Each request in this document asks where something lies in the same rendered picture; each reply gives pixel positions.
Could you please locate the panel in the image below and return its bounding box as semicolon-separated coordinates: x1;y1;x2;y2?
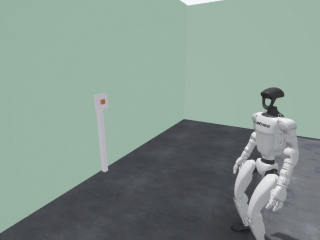
94;93;109;172

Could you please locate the right robot hand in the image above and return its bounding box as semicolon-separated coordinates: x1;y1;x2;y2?
233;157;247;174

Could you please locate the robot right shin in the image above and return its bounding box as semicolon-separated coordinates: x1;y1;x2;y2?
233;198;249;226

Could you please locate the right robot forearm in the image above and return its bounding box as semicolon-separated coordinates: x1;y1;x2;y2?
241;136;257;159

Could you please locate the robot right thigh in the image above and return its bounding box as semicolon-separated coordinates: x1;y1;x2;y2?
234;159;258;205

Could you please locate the left robot forearm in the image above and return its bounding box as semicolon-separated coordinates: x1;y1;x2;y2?
276;149;299;188

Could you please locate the robot right upper arm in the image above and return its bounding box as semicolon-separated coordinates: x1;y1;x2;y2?
251;112;263;141

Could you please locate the left robot hand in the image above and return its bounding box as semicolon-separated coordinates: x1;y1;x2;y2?
265;185;287;212

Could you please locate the robot left upper arm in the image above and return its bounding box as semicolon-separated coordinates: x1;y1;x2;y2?
278;117;299;158

